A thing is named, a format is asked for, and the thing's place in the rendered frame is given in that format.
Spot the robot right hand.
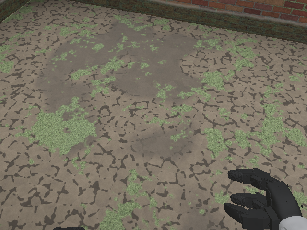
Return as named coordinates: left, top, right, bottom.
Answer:
left=224, top=168, right=303, bottom=230

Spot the robot right forearm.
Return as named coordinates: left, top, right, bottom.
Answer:
left=278, top=216, right=307, bottom=230

